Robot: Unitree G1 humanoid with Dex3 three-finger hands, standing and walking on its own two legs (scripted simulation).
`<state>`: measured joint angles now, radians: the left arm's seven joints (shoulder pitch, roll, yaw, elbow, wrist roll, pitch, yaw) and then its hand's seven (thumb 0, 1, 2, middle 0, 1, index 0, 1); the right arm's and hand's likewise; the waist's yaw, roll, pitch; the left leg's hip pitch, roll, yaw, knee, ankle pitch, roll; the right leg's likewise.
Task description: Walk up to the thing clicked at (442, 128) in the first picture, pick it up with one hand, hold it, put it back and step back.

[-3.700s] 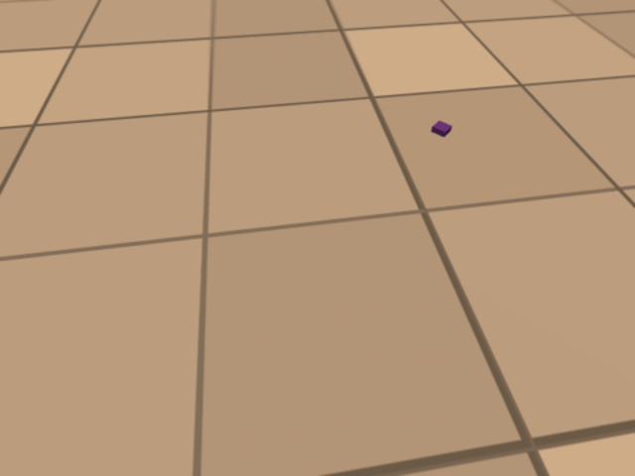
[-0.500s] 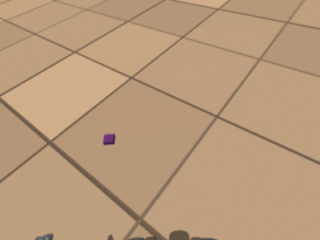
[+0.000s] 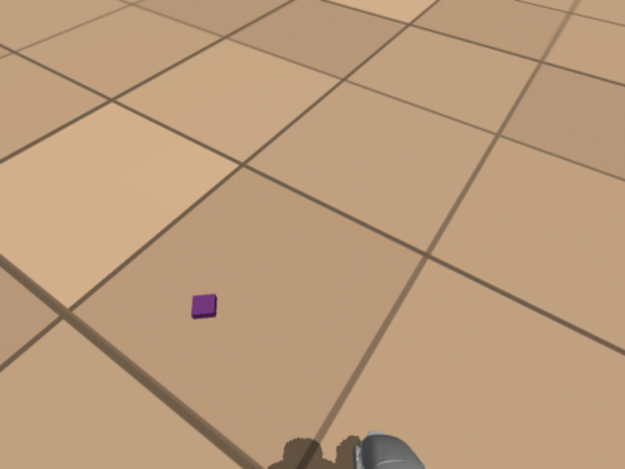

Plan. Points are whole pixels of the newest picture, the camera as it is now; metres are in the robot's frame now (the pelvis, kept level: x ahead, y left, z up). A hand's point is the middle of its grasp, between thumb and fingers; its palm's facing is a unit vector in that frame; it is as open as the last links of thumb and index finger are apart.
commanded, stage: walk up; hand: left
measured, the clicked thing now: (204, 306) +0.74 +0.34 -0.75
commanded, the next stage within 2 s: none
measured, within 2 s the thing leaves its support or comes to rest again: neither
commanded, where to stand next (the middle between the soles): +0.35 +0.11 m, yaw -2 degrees
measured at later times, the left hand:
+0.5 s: hand (15, 454) +0.19 +0.41 -0.14, palm faces -0.01 -0.88 -0.48, open 7.4 cm
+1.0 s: hand (76, 317) +0.40 +0.40 -0.15, palm faces -0.07 -0.92 -0.38, open 7.4 cm
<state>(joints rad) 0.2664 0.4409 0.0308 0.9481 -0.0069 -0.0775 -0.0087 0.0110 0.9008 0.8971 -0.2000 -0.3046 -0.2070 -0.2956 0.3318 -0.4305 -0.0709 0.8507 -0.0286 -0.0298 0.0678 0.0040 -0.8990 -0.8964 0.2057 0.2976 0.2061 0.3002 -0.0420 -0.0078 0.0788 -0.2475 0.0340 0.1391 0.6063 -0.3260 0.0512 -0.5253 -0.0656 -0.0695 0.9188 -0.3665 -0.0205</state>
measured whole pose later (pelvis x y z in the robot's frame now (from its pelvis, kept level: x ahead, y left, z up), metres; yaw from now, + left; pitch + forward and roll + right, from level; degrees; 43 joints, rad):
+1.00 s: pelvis +0.28 +0.15 -0.02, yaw -1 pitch -2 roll +0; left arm 0.11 0.37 0.01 0.91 0.00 -0.03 0.00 0.01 0.90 0.90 -0.20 -0.30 -0.21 -0.30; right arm 0.24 -0.39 0.00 0.93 0.02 -0.02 -0.01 0.01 -0.90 -0.90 0.21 0.30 0.21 0.30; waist -0.01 0.02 0.13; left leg -0.32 0.03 0.03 0.82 -0.52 0.02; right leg -0.44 -0.03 -0.04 0.74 -0.26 -0.02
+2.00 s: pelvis +0.30 +0.14 +0.02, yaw -2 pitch -2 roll +1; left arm 0.06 0.33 0.03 1.17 0.01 0.01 -0.02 0.01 0.90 0.90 -0.20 -0.30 -0.21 -0.30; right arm 0.10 -0.36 0.00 1.16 -0.01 -0.02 0.00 0.01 -0.90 -0.90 0.21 0.30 0.21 0.30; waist 0.01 0.01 0.05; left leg -0.06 0.04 0.05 0.32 -0.22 -0.03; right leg -0.21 0.00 -0.04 0.34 -0.10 -0.02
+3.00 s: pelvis +0.27 +0.13 +0.01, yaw -3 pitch -3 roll -1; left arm 0.31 0.38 0.06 0.92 0.02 -0.05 -0.02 0.01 0.90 0.90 -0.20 -0.30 -0.21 -0.30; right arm 0.29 -0.43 -0.07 0.90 -0.02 0.00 0.04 0.01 -0.90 -0.90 0.21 0.30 0.21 0.30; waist 0.01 0.06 0.09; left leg -0.45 0.00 -0.09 0.94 -0.37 0.00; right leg -0.05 0.01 -0.03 0.40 -0.30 -0.02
